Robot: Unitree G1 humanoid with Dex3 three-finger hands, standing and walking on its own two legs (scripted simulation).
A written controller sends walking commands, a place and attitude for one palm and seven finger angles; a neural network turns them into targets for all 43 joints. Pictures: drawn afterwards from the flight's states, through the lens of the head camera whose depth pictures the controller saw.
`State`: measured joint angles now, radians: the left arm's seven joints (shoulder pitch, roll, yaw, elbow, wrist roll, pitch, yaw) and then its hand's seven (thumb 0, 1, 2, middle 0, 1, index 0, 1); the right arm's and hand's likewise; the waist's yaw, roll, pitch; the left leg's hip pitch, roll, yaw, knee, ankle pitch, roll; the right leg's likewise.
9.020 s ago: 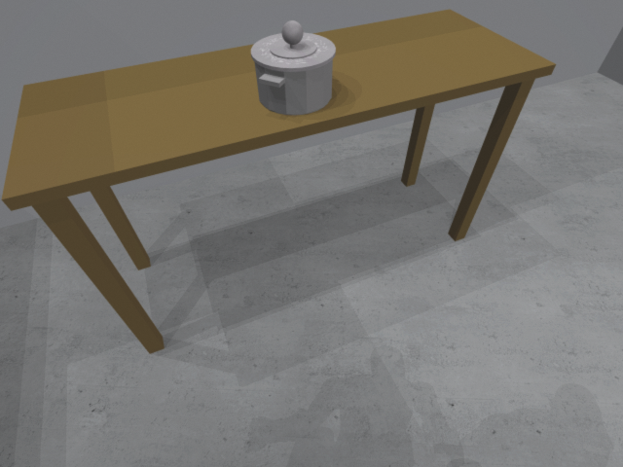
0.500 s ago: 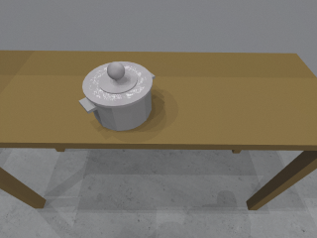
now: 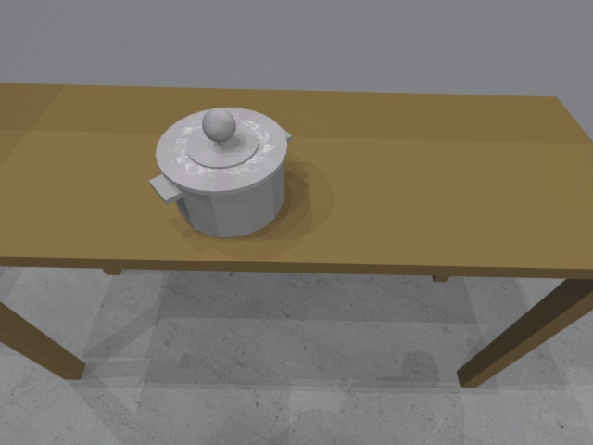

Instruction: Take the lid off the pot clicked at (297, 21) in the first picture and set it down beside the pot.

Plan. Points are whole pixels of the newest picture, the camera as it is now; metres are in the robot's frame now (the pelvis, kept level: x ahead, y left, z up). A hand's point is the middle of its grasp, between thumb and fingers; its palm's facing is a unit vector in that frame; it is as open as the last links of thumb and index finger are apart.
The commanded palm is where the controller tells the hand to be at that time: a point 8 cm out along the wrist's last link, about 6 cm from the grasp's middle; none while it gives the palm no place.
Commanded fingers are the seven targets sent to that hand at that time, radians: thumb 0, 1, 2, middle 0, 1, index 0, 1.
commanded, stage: look again from close up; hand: left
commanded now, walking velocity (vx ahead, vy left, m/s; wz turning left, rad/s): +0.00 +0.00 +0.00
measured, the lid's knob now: (219, 125) +0.50 +0.15 +0.16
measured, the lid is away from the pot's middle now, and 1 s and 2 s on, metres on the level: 0.00 0.00 0.00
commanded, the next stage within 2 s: lift the closed hand beside the body in 0.02 s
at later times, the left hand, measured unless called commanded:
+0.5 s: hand out of the picture +0.11 +0.19 -0.03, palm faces +0.24 -0.93 -0.28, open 4.8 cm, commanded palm +0.07 +0.24 +0.01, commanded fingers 0.00 0.90 0.90 -1.08 -1.26 -1.08 -1.26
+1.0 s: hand (82, 432) +0.13 +0.23 +0.05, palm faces +0.26 -0.88 -0.40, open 3.1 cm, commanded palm +0.07 +0.26 +0.09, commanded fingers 0.00 0.90 0.90 -1.30 -1.50 -1.30 -1.50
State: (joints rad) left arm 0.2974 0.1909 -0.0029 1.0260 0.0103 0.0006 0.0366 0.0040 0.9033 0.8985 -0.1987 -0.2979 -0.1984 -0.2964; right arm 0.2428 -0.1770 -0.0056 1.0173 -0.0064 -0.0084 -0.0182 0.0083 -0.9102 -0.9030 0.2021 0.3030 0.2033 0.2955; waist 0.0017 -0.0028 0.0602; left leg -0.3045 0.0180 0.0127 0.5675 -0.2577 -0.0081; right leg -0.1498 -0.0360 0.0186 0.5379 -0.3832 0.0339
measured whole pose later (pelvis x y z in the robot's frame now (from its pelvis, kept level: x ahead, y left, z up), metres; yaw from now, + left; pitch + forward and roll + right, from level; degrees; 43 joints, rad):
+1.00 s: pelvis -0.01 +0.00 +0.01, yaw +1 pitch -3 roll +0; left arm 0.69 0.27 0.16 -0.27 -0.01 -0.05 0.07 0.01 0.89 0.90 -1.28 -1.49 -1.28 -1.48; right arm 0.21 -0.18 0.02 0.63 0.00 -0.15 -0.08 0.02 -0.90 -0.90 0.21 0.30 0.21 0.30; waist 0.05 0.04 0.03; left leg -0.21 0.02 0.00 0.45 -0.19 -0.01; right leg -0.04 -0.04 0.00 0.41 -0.31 0.03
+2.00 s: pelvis -0.02 -0.01 +0.00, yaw +1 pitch +0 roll +0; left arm 0.47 0.65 0.17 -0.49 0.68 0.15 -0.05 0.01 0.68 1.03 -1.24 -1.28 -1.24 -1.28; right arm 0.10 -0.29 0.00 0.54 0.03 0.08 -0.02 0.02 -0.90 -0.90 0.20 0.30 0.20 0.30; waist 0.08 0.13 -0.02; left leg -0.33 0.03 -0.02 0.54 -0.21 -0.02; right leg -0.17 -0.03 -0.02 0.52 -0.35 0.02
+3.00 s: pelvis -0.07 +0.00 +0.00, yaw +2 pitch -3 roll -1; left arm -0.39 0.73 0.03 -0.10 0.73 0.13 -0.44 0.00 -0.39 1.66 -0.88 -0.08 -0.88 -0.08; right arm 0.10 -0.29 0.04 0.58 0.06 0.01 0.00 0.02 -0.90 -0.90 0.20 0.30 0.20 0.30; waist 0.07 0.14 0.03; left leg -0.32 0.00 -0.02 0.47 -0.10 0.00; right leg -0.19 -0.04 -0.02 0.52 -0.28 0.04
